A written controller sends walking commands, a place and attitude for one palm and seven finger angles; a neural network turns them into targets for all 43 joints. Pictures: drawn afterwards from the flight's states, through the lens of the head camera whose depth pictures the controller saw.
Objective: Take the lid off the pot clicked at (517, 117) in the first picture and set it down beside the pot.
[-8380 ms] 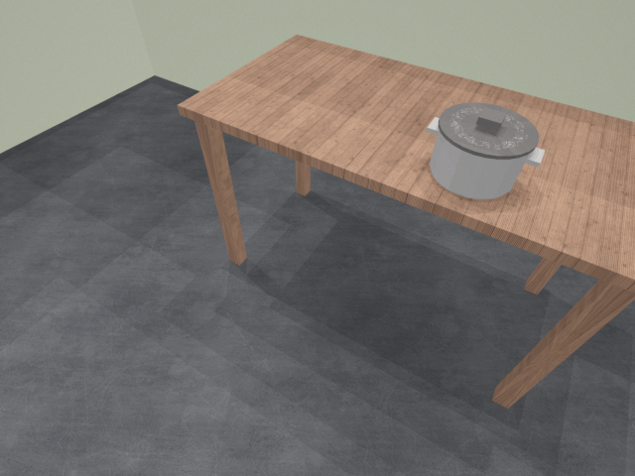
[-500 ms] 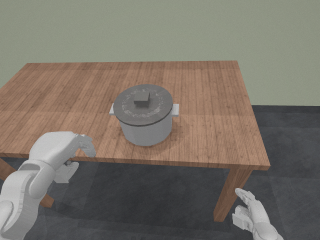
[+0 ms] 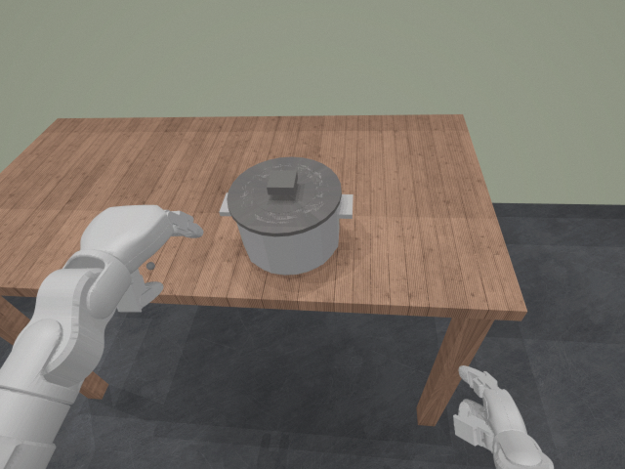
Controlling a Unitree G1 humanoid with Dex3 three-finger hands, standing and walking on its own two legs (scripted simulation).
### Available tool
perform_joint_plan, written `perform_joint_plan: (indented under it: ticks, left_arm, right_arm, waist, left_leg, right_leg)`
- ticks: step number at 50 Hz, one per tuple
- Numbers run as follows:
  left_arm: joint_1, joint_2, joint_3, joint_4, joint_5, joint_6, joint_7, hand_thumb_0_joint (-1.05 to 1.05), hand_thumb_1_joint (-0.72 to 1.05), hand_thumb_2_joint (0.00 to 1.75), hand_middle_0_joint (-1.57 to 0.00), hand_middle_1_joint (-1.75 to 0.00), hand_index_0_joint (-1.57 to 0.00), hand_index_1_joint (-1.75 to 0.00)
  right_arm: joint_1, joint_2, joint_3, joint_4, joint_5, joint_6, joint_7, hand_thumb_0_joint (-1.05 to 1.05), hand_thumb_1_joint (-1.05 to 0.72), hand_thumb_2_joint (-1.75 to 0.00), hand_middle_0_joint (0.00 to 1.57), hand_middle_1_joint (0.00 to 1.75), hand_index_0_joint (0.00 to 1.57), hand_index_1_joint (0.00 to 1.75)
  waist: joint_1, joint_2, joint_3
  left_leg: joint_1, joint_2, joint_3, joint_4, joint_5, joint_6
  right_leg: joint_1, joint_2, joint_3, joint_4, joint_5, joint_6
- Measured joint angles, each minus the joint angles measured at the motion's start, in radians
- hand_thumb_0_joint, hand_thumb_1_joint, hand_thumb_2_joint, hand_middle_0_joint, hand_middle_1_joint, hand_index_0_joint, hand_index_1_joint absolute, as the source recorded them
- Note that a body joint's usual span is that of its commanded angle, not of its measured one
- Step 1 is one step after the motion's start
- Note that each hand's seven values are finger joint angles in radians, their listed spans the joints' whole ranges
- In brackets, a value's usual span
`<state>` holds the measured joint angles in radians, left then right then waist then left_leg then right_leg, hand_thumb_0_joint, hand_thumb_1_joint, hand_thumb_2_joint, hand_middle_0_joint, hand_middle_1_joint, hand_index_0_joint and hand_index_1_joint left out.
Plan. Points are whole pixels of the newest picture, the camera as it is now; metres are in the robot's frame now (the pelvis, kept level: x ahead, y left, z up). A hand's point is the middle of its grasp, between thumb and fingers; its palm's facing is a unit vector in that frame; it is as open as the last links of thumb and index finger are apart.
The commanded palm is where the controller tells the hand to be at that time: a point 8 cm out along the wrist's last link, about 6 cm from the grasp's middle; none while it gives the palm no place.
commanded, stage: move the open hand above the knob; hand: left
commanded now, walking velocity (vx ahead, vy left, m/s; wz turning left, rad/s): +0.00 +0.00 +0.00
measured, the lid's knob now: (282, 182) +0.53 +0.13 +0.07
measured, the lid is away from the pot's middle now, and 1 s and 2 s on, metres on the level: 0.00 0.00 0.00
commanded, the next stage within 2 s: none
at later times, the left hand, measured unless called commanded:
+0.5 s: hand (193, 230) +0.36 +0.21 +0.12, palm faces -0.23 -0.08 -0.97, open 10.1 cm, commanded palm +0.34 +0.21 +0.20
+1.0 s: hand (234, 201) +0.42 +0.17 +0.13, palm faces -0.21 -0.07 -0.97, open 10.1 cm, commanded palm +0.41 +0.17 +0.20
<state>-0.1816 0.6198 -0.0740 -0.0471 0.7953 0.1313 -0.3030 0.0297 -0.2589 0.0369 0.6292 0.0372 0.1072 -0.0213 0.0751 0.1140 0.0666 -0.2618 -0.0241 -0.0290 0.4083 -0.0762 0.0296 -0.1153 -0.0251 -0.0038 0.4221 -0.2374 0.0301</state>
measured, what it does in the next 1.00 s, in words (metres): stands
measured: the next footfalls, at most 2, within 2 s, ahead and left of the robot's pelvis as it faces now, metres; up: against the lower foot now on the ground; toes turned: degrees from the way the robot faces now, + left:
none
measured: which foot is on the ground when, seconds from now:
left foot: down 0.00-1.00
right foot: down 0.00-1.00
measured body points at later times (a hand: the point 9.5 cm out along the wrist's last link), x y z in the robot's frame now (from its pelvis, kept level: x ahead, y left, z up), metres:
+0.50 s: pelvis +0.02 -0.01 +0.00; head +0.03 -0.05 +0.45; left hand +0.37 +0.21 +0.18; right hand +0.23 -0.23 -0.10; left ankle +0.10 +0.10 -0.74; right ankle +0.00 -0.15 -0.74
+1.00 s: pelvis +0.03 -0.01 +0.00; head +0.05 -0.05 +0.45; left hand +0.42 +0.17 +0.18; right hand +0.24 -0.23 -0.11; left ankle +0.10 +0.10 -0.74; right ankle +0.00 -0.15 -0.74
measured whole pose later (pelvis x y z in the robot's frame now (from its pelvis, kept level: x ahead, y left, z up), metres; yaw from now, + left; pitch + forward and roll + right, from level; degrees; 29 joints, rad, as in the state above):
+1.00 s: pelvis +0.03 -0.01 +0.00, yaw +0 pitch +0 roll +0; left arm -0.58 0.50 -0.26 0.25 0.83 0.26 -0.34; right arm 0.05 -0.26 0.03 0.63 0.07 0.15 0.02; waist 0.03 0.10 0.03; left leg -0.32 -0.03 -0.03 0.46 -0.14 0.02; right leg -0.17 -0.03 0.00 0.48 -0.31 0.02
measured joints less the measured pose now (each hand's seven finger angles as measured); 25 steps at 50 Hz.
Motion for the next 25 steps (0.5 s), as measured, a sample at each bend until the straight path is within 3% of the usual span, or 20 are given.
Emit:
perform_joint_plan:
  ticks: [16,25]
  left_arm:
    - [-0.171,-0.026,-0.07,0.136,0.007,0.051,-0.075,0.0,-0.3,1.46,-0.85,-0.08,-0.85,-0.08]
    - [-0.212,-0.037,-0.076,0.169,0.009,0.057,-0.079,0.0,-0.3,1.46,-0.85,-0.08,-0.85,-0.08]
  right_arm:
    - [0.015,-0.01,-0.005,0.004,0.01,0.005,0.009,0.01,-0.91,-0.89,0.2,0.3,0.2,0.3]
    - [0.03,-0.014,-0.01,-0.003,0.014,0.019,0.02,0.01,-0.91,-0.89,0.2,0.3,0.2,0.3]
  waist:
    - [-0.023,-0.001,-0.003]
    - [-0.033,-0.006,-0.008]
  left_leg:
    - [-0.012,0.003,-0.007,0.016,-0.018,-0.008]
    - [-0.018,0.005,-0.002,0.024,-0.034,-0.011]
  right_leg:
    - [-0.012,0.004,-0.006,0.018,-0.019,-0.004]
    - [-0.018,0.005,-0.001,0.024,-0.033,-0.007]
